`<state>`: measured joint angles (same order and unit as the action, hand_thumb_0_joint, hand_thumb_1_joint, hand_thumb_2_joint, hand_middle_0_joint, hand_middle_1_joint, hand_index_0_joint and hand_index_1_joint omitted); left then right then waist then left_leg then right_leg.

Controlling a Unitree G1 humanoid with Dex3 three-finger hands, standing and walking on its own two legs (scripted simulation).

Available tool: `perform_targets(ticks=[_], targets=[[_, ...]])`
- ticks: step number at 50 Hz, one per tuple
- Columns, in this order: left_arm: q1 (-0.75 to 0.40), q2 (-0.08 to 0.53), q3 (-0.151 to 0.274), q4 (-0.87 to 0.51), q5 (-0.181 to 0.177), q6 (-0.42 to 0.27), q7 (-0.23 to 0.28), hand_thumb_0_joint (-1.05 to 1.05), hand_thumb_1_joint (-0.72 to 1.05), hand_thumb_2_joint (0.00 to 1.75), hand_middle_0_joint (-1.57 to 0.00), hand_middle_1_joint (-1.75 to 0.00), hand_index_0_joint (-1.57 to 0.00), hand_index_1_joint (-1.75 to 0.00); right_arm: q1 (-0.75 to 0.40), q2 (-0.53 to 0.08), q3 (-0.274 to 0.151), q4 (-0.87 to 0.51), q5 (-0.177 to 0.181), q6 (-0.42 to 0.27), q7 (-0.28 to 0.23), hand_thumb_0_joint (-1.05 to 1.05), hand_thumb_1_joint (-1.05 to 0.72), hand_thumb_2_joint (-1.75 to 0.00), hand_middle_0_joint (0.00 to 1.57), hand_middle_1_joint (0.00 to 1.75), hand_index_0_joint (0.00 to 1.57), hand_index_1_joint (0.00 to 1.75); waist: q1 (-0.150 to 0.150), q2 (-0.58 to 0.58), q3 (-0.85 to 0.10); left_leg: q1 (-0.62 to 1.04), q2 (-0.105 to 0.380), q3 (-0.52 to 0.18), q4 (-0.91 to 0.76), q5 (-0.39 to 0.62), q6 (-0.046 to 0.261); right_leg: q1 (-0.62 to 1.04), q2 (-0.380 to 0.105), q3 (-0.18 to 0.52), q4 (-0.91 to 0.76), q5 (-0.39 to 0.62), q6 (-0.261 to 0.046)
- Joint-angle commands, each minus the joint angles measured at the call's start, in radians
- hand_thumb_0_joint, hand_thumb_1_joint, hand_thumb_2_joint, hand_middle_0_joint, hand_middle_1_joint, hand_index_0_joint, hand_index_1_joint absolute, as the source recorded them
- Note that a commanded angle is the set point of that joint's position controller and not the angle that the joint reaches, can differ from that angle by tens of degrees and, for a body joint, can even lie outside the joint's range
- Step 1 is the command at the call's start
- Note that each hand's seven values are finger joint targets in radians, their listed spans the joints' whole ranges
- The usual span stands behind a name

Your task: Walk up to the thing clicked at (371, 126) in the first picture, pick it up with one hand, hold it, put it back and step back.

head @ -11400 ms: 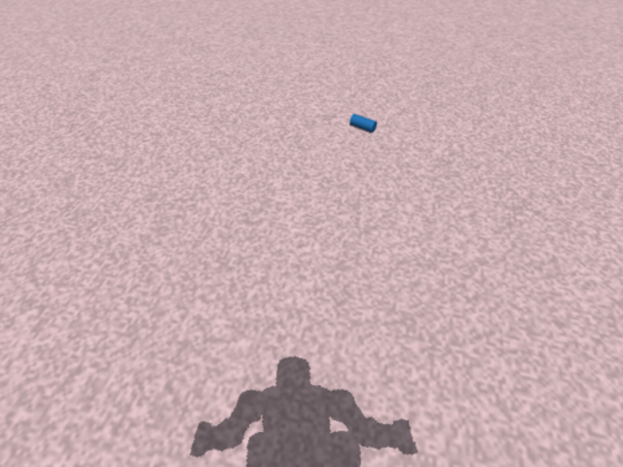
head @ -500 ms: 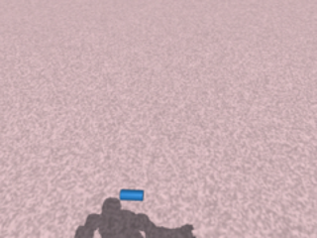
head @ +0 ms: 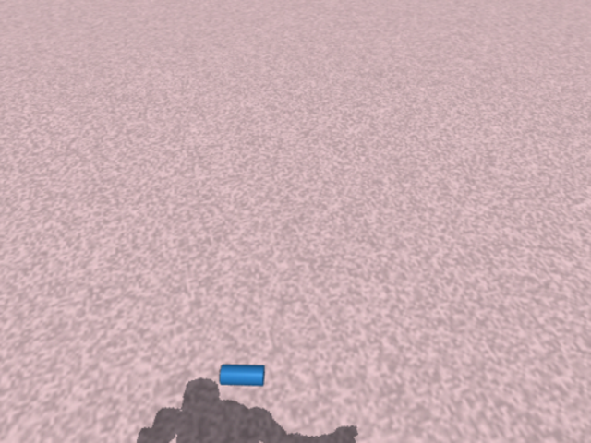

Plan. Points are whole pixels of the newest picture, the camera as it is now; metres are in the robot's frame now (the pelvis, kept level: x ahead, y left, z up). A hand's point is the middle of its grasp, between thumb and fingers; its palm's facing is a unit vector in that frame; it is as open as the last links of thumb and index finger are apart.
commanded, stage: walk up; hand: left
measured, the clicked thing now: (242, 374) +0.46 +0.18 -0.75
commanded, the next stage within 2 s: stand in 0.96 s
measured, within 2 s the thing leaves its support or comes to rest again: neither
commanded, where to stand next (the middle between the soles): +0.06 +0.00 m, yaw +1 degrees
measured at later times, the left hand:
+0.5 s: hand out of the picture +0.10 +0.25 -0.16, palm faces -0.03 -0.94 -0.35, open 7.3 cm
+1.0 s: hand out of the picture +0.08 +0.25 -0.16, palm faces -0.04 -0.94 -0.35, open 7.3 cm
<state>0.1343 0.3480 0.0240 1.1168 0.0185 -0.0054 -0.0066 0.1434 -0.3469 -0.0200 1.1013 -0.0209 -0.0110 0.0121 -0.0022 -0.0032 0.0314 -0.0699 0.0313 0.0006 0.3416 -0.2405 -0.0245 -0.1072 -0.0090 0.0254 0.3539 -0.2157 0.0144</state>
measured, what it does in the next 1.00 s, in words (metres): stands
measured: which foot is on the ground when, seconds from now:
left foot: down 0.00-1.00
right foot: down 0.00-1.00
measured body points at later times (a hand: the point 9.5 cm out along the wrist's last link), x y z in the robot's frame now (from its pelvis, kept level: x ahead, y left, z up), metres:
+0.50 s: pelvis +0.01 +0.00 +0.00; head +0.01 +0.00 +0.45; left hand +0.10 +0.30 -0.13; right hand +0.08 -0.30 -0.13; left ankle -0.03 +0.14 -0.75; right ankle -0.01 -0.13 -0.75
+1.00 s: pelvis +0.00 +0.00 +0.00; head +0.00 +0.00 +0.45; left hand +0.08 +0.30 -0.13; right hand +0.06 -0.30 -0.13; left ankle -0.03 +0.14 -0.75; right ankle -0.01 -0.13 -0.75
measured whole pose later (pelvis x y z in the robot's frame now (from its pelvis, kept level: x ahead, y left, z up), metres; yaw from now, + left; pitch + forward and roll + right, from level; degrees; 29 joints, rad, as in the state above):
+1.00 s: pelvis +0.00 +0.00 +0.00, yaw -1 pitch -3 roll +0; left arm 0.13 0.34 0.02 1.10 0.01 0.00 0.00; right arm 0.14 -0.35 -0.02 1.08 -0.01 0.00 0.01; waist -0.01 0.00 0.05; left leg -0.05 0.04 0.02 0.35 -0.25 -0.03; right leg -0.11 0.00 0.05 0.37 -0.22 0.01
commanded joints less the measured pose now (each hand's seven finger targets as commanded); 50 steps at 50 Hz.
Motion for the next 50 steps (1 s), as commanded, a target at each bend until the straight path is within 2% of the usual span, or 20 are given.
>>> perform_targets(ticks=[1, 4, 18, 19, 24, 37, 47, 48, 50], targets=[[-0.044, 0.209, 0.04, -0.072, -0.007, -0.027, 0.013, 0.0, 0.9, 0.9, -0.2, -0.3, -0.2, -0.3, -0.034, -0.223, -0.046, -0.075, 0.006, -0.026, -0.022, 0.0, -0.9, -0.9, 0.2, 0.3, 0.2, 0.3, 0.002, 0.021, -0.063, 0.009, 0.089, -0.051, -0.036, 0.267, 0.061, 0.038, -0.09, 0.06, -0.018, 0.292, -0.046], [-0.047, 0.207, 0.04, -0.077, -0.009, -0.024, 0.014, 0.0, 0.9, 0.9, -0.2, -0.3, -0.2, -0.3, -0.023, -0.221, -0.049, -0.079, 0.007, -0.025, -0.025, 0.0, -0.9, -0.9, 0.2, 0.3, 0.2, 0.3, 0.0, 0.025, -0.076, 0.022, 0.089, -0.043, -0.027, 0.322, 0.058, 0.042, -0.088, 0.057, 0.002, 0.313, -0.05], [-0.051, 0.207, 0.036, -0.087, -0.009, -0.021, 0.02, 0.0, 0.9, 0.9, -0.2, -0.3, -0.2, -0.3, -0.035, -0.219, -0.049, -0.096, 0.009, -0.018, -0.025, 0.0, -0.9, -0.9, 0.2, 0.3, 0.2, 0.3, 0.002, 0.011, -0.061, 0.032, 0.09, -0.03, -0.015, 0.318, 0.063, 0.031, -0.084, 0.06, 0.005, 0.327, -0.052], [-0.057, 0.205, 0.036, -0.085, -0.011, -0.021, 0.018, 0.0, 0.9, 0.9, -0.2, -0.3, -0.2, -0.3, -0.029, -0.211, -0.048, -0.095, 0.01, -0.018, -0.024, 0.0, -0.9, -0.9, 0.2, 0.3, 0.2, 0.3, 0.001, 0.009, -0.054, 0.025, 0.086, -0.031, -0.02, 0.302, 0.057, 0.028, -0.082, 0.063, 0.004, 0.312, -0.051], [-0.056, 0.207, 0.036, -0.089, -0.009, -0.023, 0.019, 0.0, 0.9, 0.9, -0.2, -0.3, -0.2, -0.3, -0.04, -0.217, -0.05, -0.097, 0.009, -0.017, -0.024, 0.0, -0.9, -0.9, 0.2, 0.3, 0.2, 0.3, 0.001, 0.007, -0.05, 0.023, 0.087, -0.028, -0.023, 0.284, 0.059, 0.031, -0.083, 0.067, 0.001, 0.321, -0.054], [-0.056, 0.21, 0.039, -0.089, -0.009, -0.023, 0.016, 0.0, 0.9, 0.9, -0.2, -0.3, -0.2, -0.3, -0.039, -0.21, -0.048, -0.101, 0.009, -0.019, -0.021, 0.0, -0.9, -0.9, 0.2, 0.3, 0.2, 0.3, 0.002, 0.006, -0.041, 0.018, 0.082, -0.029, -0.034, 0.202, 0.06, 0.017, -0.079, 0.079, -0.012, 0.26, -0.054], [-0.052, 0.212, 0.039, -0.093, -0.007, -0.025, 0.017, 0.0, 0.9, 0.9, -0.2, -0.3, -0.2, -0.3, -0.034, -0.213, -0.048, -0.099, 0.008, -0.018, -0.019, 0.0, -0.9, -0.9, 0.2, 0.3, 0.2, 0.3, 0.0, 0.0, -0.034, 0.018, 0.081, -0.023, -0.031, 0.186, 0.062, 0.001, -0.079, 0.085, -0.021, 0.258, -0.054], [-0.067, 0.22, 0.033, -0.083, -0.012, -0.024, 0.02, 0.0, 0.9, 0.9, -0.2, -0.3, -0.2, -0.3, -0.05, -0.208, -0.04, -0.089, 0.012, -0.015, -0.023, 0.0, -0.9, -0.9, 0.2, 0.3, 0.2, 0.3, -0.006, 0.003, 0.009, -0.005, 0.098, -0.041, -0.046, 0.25, 0.049, -0.017, -0.107, 0.092, -0.036, 0.325, -0.042], [-0.064, 0.212, 0.031, -0.083, -0.015, -0.022, 0.021, 0.0, 0.9, 0.9, -0.2, -0.3, -0.2, -0.3, -0.052, -0.21, -0.039, -0.087, 0.014, -0.013, -0.024, 0.0, -0.9, -0.9, 0.2, 0.3, 0.2, 0.3, -0.002, 0.012, -0.018, 0.014, 0.101, -0.043, -0.049, 0.26, 0.045, -0.005, -0.103, 0.088, -0.035, 0.322, -0.038]])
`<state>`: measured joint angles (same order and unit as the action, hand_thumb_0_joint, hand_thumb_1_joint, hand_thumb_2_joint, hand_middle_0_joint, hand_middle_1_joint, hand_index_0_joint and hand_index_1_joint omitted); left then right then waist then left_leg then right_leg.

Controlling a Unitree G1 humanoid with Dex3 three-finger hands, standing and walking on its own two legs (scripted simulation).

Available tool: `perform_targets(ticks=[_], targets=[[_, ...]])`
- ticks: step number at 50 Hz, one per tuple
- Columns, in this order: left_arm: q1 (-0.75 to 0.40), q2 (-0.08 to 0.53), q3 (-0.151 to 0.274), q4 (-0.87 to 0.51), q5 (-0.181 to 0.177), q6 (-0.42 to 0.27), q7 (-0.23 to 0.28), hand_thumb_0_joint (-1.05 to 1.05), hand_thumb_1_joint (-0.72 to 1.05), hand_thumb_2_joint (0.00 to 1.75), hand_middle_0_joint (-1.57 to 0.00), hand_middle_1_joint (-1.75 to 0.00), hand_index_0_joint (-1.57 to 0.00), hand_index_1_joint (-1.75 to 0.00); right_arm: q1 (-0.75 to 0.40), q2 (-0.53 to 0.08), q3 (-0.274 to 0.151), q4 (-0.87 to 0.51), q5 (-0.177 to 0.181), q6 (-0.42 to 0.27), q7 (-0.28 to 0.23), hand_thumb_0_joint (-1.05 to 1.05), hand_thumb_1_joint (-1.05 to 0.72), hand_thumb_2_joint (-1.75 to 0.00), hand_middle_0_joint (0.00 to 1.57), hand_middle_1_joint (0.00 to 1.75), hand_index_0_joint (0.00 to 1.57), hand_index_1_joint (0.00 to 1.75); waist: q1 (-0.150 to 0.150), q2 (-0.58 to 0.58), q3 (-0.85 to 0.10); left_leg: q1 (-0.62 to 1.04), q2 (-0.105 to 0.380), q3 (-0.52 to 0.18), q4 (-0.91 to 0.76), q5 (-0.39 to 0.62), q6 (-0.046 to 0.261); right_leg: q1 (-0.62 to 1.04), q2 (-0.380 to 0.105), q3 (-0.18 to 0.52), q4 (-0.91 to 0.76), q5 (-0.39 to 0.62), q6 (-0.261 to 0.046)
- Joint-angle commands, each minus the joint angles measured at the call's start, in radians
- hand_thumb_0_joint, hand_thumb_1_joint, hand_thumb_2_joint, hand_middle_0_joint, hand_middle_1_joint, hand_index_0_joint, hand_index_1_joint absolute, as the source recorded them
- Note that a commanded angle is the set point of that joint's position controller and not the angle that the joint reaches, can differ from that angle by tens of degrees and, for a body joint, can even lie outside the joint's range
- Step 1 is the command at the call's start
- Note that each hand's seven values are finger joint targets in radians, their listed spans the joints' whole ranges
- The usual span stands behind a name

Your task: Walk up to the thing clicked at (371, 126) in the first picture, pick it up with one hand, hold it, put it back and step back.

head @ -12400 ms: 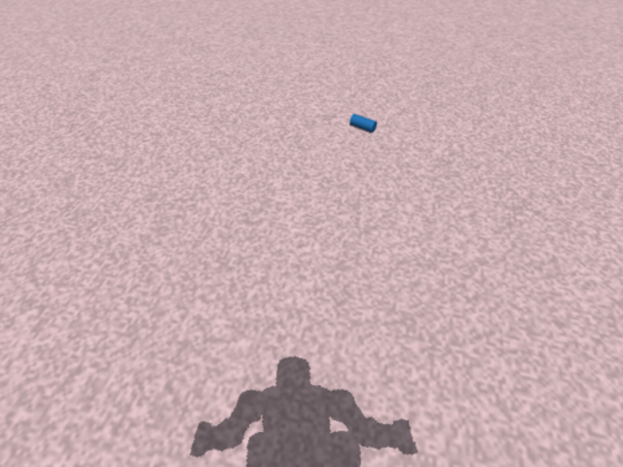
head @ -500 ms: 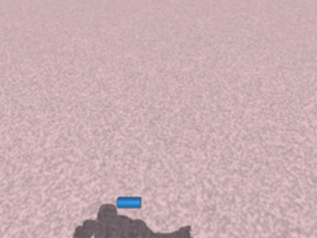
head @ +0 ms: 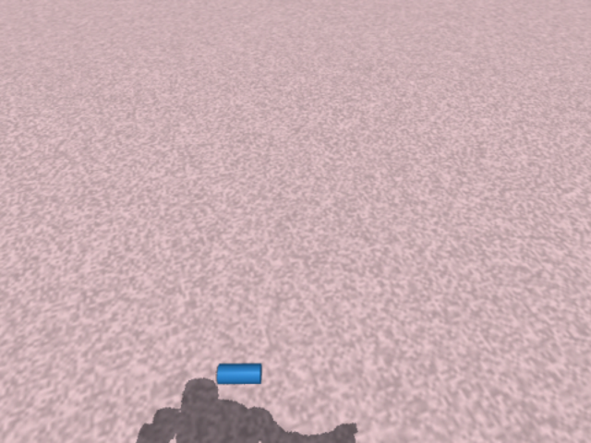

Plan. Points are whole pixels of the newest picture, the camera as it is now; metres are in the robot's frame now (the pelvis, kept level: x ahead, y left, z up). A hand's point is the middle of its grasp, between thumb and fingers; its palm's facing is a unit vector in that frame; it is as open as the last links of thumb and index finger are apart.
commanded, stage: stand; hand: left
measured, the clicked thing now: (240, 373) +0.45 +0.19 -0.75
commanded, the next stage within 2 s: none
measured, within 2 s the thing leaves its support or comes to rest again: neither
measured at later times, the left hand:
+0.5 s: hand out of the picture +0.05 +0.26 -0.15, palm faces -0.03 -0.93 -0.35, open 7.3 cm
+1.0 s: hand out of the picture +0.03 +0.26 -0.15, palm faces -0.03 -0.94 -0.35, open 7.3 cm
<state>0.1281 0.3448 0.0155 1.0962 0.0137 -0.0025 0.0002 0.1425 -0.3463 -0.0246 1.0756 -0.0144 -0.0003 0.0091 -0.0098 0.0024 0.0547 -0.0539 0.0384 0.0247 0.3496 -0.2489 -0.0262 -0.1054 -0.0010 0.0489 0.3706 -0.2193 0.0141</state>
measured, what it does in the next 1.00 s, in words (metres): stands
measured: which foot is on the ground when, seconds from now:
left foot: down 0.00-1.00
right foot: down 0.00-1.00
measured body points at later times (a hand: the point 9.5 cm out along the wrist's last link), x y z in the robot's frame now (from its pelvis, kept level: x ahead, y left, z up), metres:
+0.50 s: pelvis -0.02 +0.00 +0.00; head -0.02 +0.00 +0.45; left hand +0.05 +0.31 -0.13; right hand +0.05 -0.30 -0.13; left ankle -0.04 +0.13 -0.75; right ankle -0.01 -0.13 -0.75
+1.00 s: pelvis -0.03 +0.00 +0.00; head -0.03 +0.00 +0.45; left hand +0.03 +0.31 -0.13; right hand +0.03 -0.30 -0.13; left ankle -0.04 +0.13 -0.75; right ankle -0.01 -0.13 -0.75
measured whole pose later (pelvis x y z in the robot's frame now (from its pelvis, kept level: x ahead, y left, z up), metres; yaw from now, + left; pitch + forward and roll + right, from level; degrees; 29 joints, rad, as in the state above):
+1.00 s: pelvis -0.03 +0.00 +0.00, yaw +1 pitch -2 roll +0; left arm 0.14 0.36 -0.01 1.12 0.01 -0.01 0.00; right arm 0.14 -0.35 -0.01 1.13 -0.01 0.00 0.02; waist -0.01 0.00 0.05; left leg -0.09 0.02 0.01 0.32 -0.18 -0.02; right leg -0.13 -0.02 0.04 0.33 -0.15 0.02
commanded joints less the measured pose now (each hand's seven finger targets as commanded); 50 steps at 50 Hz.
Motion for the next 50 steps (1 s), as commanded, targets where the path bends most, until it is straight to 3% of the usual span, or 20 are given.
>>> perform_targets(ticks=[1, 9, 15, 27, 33, 42, 50], targets=[[-0.047, 0.214, 0.037, -0.059, -0.011, -0.026, 0.015, 0.0, 0.9, 0.9, -0.2, -0.3, -0.2, -0.3, -0.045, -0.216, -0.035, -0.056, 0.009, -0.024, -0.021, 0.0, -0.9, -0.9, 0.2, 0.3, 0.2, 0.3, 0.004, 0.007, -0.057, 0.014, 0.096, -0.067, -0.057, 0.275, 0.047, 0.004, -0.111, 0.061, -0.053, 0.322, -0.037], [-0.051, 0.22, 0.03, -0.05, -0.006, -0.03, 0.015, 0.0, 0.9, 0.9, -0.2, -0.3, -0.2, -0.3, -0.05, -0.214, -0.027, -0.038, 0.008, -0.024, -0.019, 0.0, -0.9, -0.9, 0.2, 0.3, 0.2, 0.3, 0.0, 0.004, -0.113, 0.029, 0.101, -0.069, -0.069, 0.272, 0.044, 0.033, -0.117, 0.054, -0.061, 0.318, -0.033], [-0.053, 0.221, 0.026, -0.042, -0.006, -0.024, 0.013, 0.0, 0.9, 0.9, -0.2, -0.3, -0.2, -0.3, -0.055, -0.212, -0.024, -0.021, 0.003, -0.025, -0.016, 0.0, -0.9, -0.9, 0.2, 0.3, 0.2, 0.3, 0.004, 0.005, -0.059, -0.004, 0.098, -0.08, -0.098, 0.175, 0.042, -0.015, -0.11, 0.055, -0.084, 0.202, -0.03], [-0.04, 0.227, 0.024, -0.04, -0.001, -0.031, 0.011, 0.0, 0.9, 0.9, -0.2, -0.3, -0.2, -0.3, -0.053, -0.211, -0.03, -0.011, 0.002, -0.025, -0.01, 0.0, -0.9, -0.9, 0.2, 0.3, 0.2, 0.3, 0.001, -0.001, -0.052, -0.025, 0.093, -0.084, -0.102, 0.093, 0.047, -0.03, -0.115, 0.065, -0.106, 0.146, -0.029], [-0.032, 0.225, 0.022, -0.037, -0.005, -0.031, 0.009, 0.0, 0.9, 0.9, -0.2, -0.3, -0.2, -0.3, -0.046, -0.215, -0.029, -0.007, 0.003, -0.028, -0.01, 0.0, -0.9, -0.9, 0.2, 0.3, 0.2, 0.3, 0.004, -0.001, -0.067, -0.018, 0.095, -0.091, -0.098, 0.13, 0.046, -0.022, -0.116, 0.064, -0.095, 0.162, -0.031], [-0.025, 0.223, 0.017, -0.037, -0.004, -0.03, 0.011, 0.0, 0.9, 0.9, -0.2, -0.3, -0.2, -0.3, -0.046, -0.22, -0.031, -0.001, 0.004, -0.024, -0.01, 0.0, -0.9, -0.9, 0.2, 0.3, 0.2, 0.3, 0.008, 0.009, -0.045, -0.045, 0.091, -0.096, -0.098, 0.1, 0.046, -0.035, -0.114, 0.063, -0.101, 0.111, -0.033], [-0.027, 0.226, 0.016, -0.038, -0.004, -0.032, 0.01, 0.0, 0.9, 0.9, -0.2, -0.3, -0.2, -0.3, -0.033, -0.219, -0.026, 0.0, 0.004, -0.027, -0.009, 0.0, -0.9, -0.9, 0.2, 0.3, 0.2, 0.3, 0.004, -0.001, -0.051, -0.05, 0.093, -0.094, -0.094, 0.109, 0.049, -0.023, -0.121, 0.065, -0.099, 0.138, -0.033]])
